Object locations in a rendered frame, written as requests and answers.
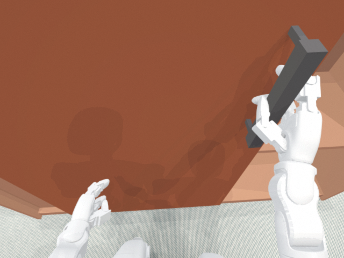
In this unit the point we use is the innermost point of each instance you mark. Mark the handle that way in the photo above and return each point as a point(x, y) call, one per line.
point(301, 64)

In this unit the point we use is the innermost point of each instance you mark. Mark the robot left thigh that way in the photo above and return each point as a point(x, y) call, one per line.
point(133, 249)

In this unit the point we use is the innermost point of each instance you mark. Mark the robot left hand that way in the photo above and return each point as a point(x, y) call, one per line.
point(87, 207)

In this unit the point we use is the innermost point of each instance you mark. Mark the right robot forearm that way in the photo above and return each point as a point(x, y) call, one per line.
point(295, 195)

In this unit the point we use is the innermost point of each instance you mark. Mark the wardrobe door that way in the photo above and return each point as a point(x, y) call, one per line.
point(22, 194)
point(150, 94)

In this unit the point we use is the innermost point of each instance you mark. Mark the left robot forearm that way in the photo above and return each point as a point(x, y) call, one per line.
point(73, 241)

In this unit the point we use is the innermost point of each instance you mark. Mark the robot right hand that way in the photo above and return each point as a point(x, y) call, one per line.
point(302, 129)

